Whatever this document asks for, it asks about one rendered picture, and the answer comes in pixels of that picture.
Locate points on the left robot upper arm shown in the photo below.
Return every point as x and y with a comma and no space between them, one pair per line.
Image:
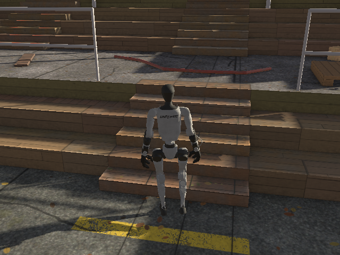
150,122

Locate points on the robot right foot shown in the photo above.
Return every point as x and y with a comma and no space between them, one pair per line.
182,210

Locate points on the robot left hand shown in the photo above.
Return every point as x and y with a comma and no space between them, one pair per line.
144,161

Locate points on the robot right forearm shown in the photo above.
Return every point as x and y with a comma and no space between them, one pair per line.
194,142

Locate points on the right robot upper arm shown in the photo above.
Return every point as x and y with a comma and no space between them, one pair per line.
188,120

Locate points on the robot left forearm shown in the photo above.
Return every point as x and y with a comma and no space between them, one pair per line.
146,144

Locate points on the robot right hand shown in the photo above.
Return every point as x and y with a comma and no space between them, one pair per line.
197,155

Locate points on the left robot shin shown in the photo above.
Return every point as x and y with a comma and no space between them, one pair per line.
161,192

